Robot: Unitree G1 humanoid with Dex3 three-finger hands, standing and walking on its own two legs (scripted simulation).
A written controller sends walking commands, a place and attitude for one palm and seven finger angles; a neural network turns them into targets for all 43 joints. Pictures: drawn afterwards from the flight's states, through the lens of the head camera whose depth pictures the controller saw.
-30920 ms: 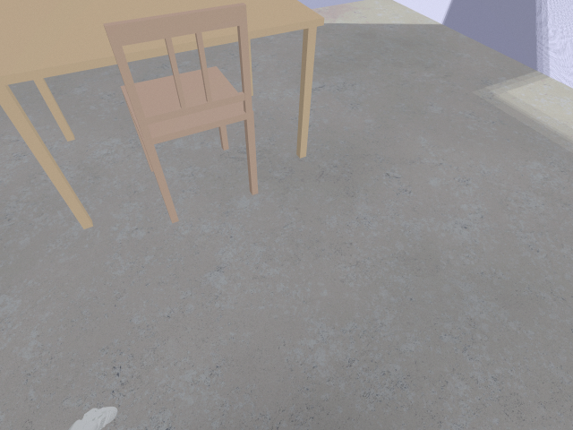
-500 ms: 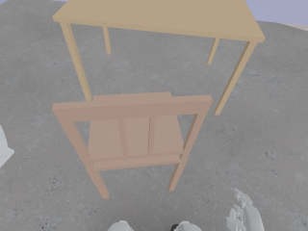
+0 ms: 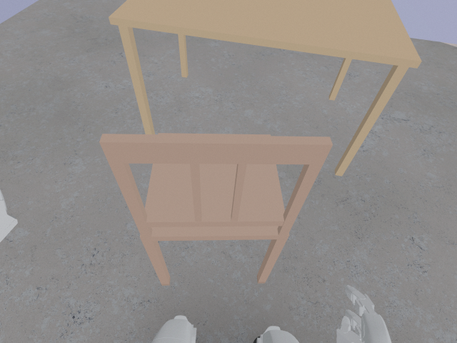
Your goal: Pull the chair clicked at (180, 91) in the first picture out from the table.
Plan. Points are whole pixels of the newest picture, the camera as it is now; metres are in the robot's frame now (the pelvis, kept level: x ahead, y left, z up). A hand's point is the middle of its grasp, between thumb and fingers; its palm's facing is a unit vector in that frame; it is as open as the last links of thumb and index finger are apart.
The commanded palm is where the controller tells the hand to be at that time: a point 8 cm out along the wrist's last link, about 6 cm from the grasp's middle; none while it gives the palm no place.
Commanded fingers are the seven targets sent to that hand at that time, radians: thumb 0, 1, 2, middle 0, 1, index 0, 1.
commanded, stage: step back with the hand held close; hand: left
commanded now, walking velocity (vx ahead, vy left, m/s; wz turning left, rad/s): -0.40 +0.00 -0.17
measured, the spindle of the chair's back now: (196, 193) +0.43 +0.10 -0.07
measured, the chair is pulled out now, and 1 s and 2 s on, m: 0.59 0.59 0.59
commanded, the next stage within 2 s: stop stepping back and stand still in 0.34 s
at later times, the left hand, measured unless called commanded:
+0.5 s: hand (32, 233) +0.18 +0.22 +0.22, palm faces +0.24 -0.83 -0.50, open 7.4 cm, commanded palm +0.13 +0.29 +0.21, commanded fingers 0.00 0.90 0.90 -0.20 -0.30 -0.20 -0.30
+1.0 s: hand out of the picture +0.15 +0.24 +0.20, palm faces +0.35 -0.81 -0.47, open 7.4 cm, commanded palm +0.11 +0.27 +0.21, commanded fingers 0.00 0.90 0.90 -0.20 -0.30 -0.20 -0.30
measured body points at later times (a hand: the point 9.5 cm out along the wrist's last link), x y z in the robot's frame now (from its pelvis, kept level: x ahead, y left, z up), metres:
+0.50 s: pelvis -0.05 +0.01 +0.02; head -0.01 +0.03 +0.47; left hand +0.17 +0.26 +0.24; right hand +0.08 -0.24 -0.06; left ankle +0.03 +0.13 -0.69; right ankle -0.09 -0.13 -0.71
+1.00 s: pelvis -0.08 +0.00 +0.03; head -0.09 +0.00 +0.48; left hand +0.12 +0.28 +0.23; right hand +0.04 -0.25 -0.05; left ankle -0.01 +0.12 -0.71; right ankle -0.09 -0.13 -0.71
